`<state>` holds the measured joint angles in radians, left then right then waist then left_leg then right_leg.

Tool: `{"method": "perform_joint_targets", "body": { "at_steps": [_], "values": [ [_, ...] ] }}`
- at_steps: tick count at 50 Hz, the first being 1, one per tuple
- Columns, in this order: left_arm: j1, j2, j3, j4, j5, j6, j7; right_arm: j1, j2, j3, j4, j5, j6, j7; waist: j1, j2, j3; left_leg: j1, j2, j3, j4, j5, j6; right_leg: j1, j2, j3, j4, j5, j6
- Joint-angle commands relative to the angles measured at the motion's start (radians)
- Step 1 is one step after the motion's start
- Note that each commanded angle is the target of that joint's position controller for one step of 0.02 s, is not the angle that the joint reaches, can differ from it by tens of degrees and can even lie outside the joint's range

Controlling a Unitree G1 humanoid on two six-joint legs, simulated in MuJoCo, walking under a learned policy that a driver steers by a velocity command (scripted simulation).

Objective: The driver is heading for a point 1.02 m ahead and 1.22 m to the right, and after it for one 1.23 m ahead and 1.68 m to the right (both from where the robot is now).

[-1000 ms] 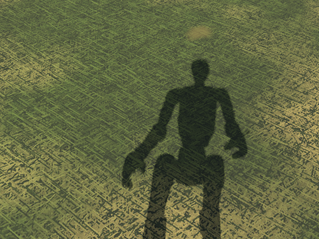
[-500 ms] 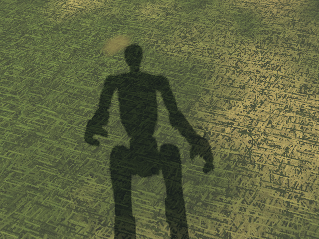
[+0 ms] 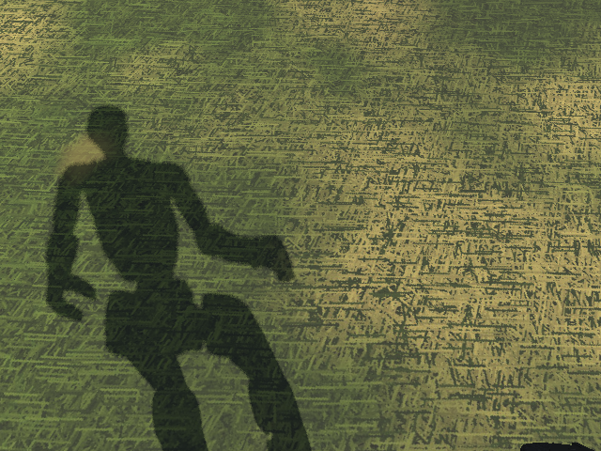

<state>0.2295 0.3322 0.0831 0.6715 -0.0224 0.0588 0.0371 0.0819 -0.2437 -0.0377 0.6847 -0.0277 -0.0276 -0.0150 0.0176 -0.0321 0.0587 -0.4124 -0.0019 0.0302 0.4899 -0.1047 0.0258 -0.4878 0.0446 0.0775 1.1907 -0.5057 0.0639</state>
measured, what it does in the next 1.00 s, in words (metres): steps on the spot, turning right: right foot, then left foot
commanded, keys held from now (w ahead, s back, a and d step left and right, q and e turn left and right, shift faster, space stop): e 0.84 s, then w+e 0.16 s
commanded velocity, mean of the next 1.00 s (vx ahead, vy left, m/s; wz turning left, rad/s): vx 0.04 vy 0.00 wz -0.60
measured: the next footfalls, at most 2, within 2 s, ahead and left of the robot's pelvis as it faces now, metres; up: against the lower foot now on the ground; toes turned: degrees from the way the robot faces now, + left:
right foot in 0.28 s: +0.04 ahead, -0.14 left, +0.00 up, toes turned -11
left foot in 0.72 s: +0.12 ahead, +0.07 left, +0.00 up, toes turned -30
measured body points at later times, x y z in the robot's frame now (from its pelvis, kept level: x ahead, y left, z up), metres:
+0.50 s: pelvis +0.02 -0.04 +0.01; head +0.04 -0.08 +0.46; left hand +0.23 +0.20 -0.06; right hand +0.09 -0.36 -0.10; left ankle +0.08 +0.11 -0.65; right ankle +0.01 -0.13 -0.73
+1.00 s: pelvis +0.03 -0.02 +0.02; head +0.06 -0.03 +0.46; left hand +0.32 +0.14 -0.08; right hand -0.02 -0.33 -0.08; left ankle +0.09 +0.09 -0.73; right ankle -0.05 -0.14 -0.66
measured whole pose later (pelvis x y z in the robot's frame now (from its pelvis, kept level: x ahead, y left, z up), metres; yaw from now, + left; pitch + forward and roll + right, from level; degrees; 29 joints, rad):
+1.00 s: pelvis +0.03 -0.02 +0.02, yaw -35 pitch +2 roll +0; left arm 0.23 0.34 0.10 0.63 -0.02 0.06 0.01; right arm 0.19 -0.26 -0.07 0.72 0.00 0.00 -0.03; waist -0.02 -0.02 0.03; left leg -0.19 0.04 0.08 0.39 -0.24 0.01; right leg -0.50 -0.02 0.03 0.99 -0.38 0.08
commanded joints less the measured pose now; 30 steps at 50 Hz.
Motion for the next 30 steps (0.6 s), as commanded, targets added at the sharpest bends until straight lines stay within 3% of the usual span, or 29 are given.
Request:
{"method": "perform_joint_targets", "body": {
  "at_steps": [1, 5, 8, 10, 12, 13, 14, 15, 16, 17, 18, 19, 21, 23, 26, 30],
  "values": [
    [0.075, 0.066, 0.026, -0.062, 0.001, 0.01, 0.007, -0.017, -0.155, -0.045, -0.056, -0.005, 0.008, -0.015, 0.003, 0.186, -0.131, 0.16, 0.236, -0.19, -0.222, 0.072, 0.188, -0.038, -0.06, -0.037, -0.032, 0.063, 0.02],
    [0.015, 0.043, 0.013, -0.09, 0.01, 0.001, -0.005, -0.014, -0.178, -0.059, -0.042, 0.008, 0.015, -0.021, -0.022, 0.171, -0.18, 0.218, 0.29, -0.134, -0.222, 0.125, 0.221, 0.017, -0.104, -0.053, -0.217, 0.112, 0.006],
    [0.005, 0.056, 0.015, -0.098, 0.009, 0.003, -0.021, -0.022, -0.202, -0.068, -0.033, 0.017, 0.027, -0.015, -0.025, 0.186, -0.176, 0.208, 0.305, -0.092, -0.225, 0.079, 0.213, 0.095, -0.102, -0.088, -0.336, 0.141, -0.018],
    [0.008, 0.065, 0.02, -0.1, 0.009, 0.005, -0.032, -0.018, -0.213, -0.073, -0.022, 0.027, 0.031, -0.009, -0.02, 0.188, -0.167, 0.216, 0.316, -0.076, -0.207, 0.047, 0.196, 0.135, -0.095, -0.109, -0.427, 0.156, -0.042],
    [0.058, 0.063, 0.027, -0.08, 0.012, 0.005, -0.04, -0.028, -0.213, -0.074, -0.009, 0.044, 0.038, -0.009, 0.017, 0.173, -0.165, 0.189, 0.302, -0.031, -0.14, 0.001, 0.143, 0.239, -0.066, -0.145, -0.604, 0.253, -0.085],
    [0.092, 0.081, 0.037, -0.066, 0.016, 0.004, -0.037, 0.007, -0.188, -0.071, 0.011, 0.049, 0.042, -0.008, 0.022, 0.137, -0.156, 0.133, 0.272, 0.01, -0.067, -0.069, 0.083, 0.315, -0.052, -0.123, -0.686, 0.301, -0.119],
    [0.116, 0.158, 0.059, -0.07, 0.019, 0.003, -0.025, 0.045, -0.135, -0.06, 0.021, 0.036, 0.046, -0.001, 0.007, -0.071, -0.117, -0.023, 0.174, 0.113, 0.16, -0.229, -0.019, 0.398, -0.196, 0.118, -0.835, 0.446, -0.194],
    [0.079, 0.262, 0.073, -0.111, 0.024, 0.0, -0.013, 0.003, -0.119, -0.051, -0.036, 0.001, 0.041, -0.001, -0.011, -0.3, -0.071, -0.292, 0.012, 0.121, 0.402, -0.538, -0.105, 0.42, -0.414, 0.45, -0.872, 0.627, -0.369],
    [0.091, 0.234, 0.068, -0.114, 0.06, -0.025, -0.018, -0.097, -0.156, -0.065, -0.057, 0.007, 0.032, -0.01, 0.061, -0.2, -0.115, -0.29, 0.003, -0.046, 0.584, -0.547, -0.091, 0.34, -0.418, 0.465, -0.901, 0.562, -0.426],
    [0.04, 0.206, 0.056, -0.11, 0.061, -0.045, -0.019, -0.085, -0.167, -0.073, -0.05, 0.026, 0.033, -0.013, 0.021, -0.154, -0.103, -0.292, 0.022, -0.083, 0.631, -0.448, -0.072, 0.325, -0.362, 0.373, -0.901, 0.5, -0.371],
    [-0.027, 0.174, 0.05, -0.117, 0.04, -0.053, -0.016, -0.043, -0.17, -0.079, -0.023, 0.026, 0.037, -0.019, -0.014, -0.108, -0.097, -0.291, 0.033, -0.092, 0.626, -0.357, -0.067, 0.323, -0.306, 0.303, -0.884, 0.462, -0.307],
    [-0.06, 0.139, 0.037, -0.123, 0.022, -0.054, -0.012, -0.024, -0.178, -0.084, -0.005, 0.016, 0.04, -0.026, -0.022, -0.105, -0.106, -0.282, 0.035, -0.091, 0.627, -0.308, -0.074, 0.325, -0.282, 0.27, -0.871, 0.493, -0.277],
    [-0.065, 0.113, 0.023, -0.13, 0.021, -0.049, -0.003, -0.005, -0.166, -0.084, -0.003, 0.014, 0.037, -0.022, -0.035, -0.103, -0.138, -0.22, 0.011, -0.083, 0.663, -0.248, -0.092, 0.311, -0.247, 0.235, -0.85, 0.607, -0.277],
    [-0.044, 0.115, 0.023, -0.127, 0.022, -0.046, 0.002, -0.012, -0.146, -0.076, -0.008, 0.025, 0.032, -0.017, -0.027, -0.094, -0.151, -0.215, 0.001, -0.085, 0.582, -0.221, -0.102, 0.353, -0.232, 0.232, -0.834, 0.639, -0.279],
    [-0.02, 0.138, 0.034, -0.124, 0.017, -0.036, 0.008, -0.053, -0.124, -0.063, -0.023, 0.028, 0.027, -0.009, 0.0, -0.112, -0.147, -0.181, -0.01, -0.096, 0.398, -0.219, -0.112, 0.387, -0.223, 0.27, -0.809, 0.602, -0.281],
    [-0.035, 0.156, 0.043, -0.136, 0.018, -0.024, -0.003, -0.047, -0.137, -0.063, -0.026, 0.037, 0.018, 0.007, 0.009, -0.133, -0.145, -0.062, -0.035, -0.104, 0.255, -0.269, -0.103, 0.336, -0.224, 0.36, -0.791, 0.594, -0.297]
  ]
}}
